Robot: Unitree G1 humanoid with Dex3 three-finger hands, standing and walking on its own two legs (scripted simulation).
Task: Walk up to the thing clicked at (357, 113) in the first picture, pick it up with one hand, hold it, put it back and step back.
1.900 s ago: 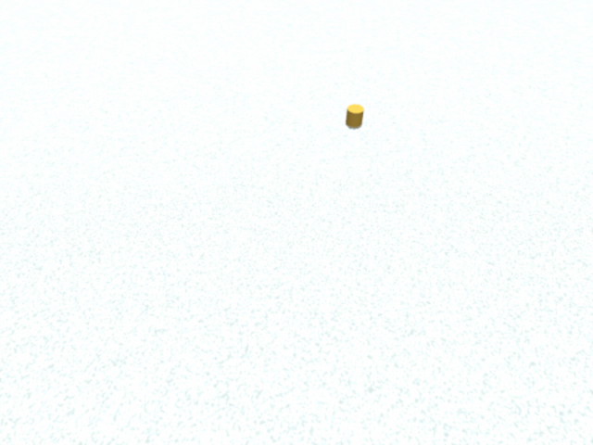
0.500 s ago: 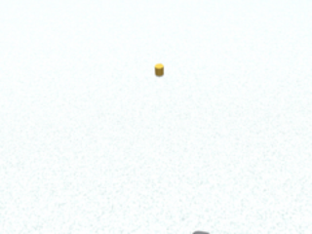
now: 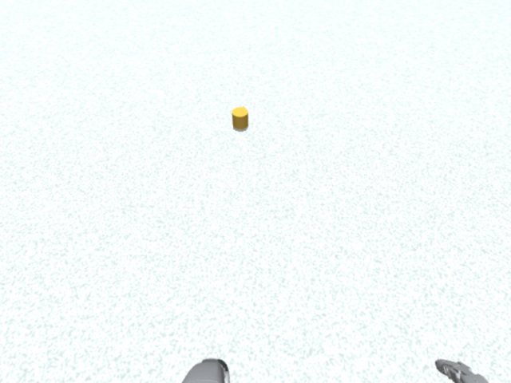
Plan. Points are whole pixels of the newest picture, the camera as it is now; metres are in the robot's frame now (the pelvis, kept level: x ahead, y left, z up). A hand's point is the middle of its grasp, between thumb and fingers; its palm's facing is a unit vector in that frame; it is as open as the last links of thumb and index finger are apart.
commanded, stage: walk up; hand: left
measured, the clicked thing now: (240, 116) +1.61 +0.17 -0.72
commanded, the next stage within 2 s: none
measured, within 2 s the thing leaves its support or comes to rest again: neither
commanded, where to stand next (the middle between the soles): +1.18 -0.03 m, yaw -5 degrees
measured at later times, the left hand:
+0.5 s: hand (175, 220) +0.45 +0.22 -0.12, palm faces -0.13 -0.89 -0.43, open 7.3 cm
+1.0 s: hand (176, 188) +0.57 +0.25 -0.15, palm faces -0.05 -0.92 -0.39, open 7.4 cm
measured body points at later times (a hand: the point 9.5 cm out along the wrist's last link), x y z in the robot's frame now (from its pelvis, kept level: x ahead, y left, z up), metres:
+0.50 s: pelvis +0.30 -0.05 -0.02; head +0.31 -0.08 +0.43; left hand +0.46 +0.27 -0.09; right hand +0.29 -0.38 -0.15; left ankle +0.16 +0.13 -0.71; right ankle +0.40 -0.16 -0.73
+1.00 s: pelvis +0.54 -0.03 -0.01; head +0.56 -0.02 +0.44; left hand +0.58 +0.30 -0.13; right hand +0.64 -0.36 -0.10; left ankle +0.63 +0.08 -0.73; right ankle +0.41 -0.16 -0.70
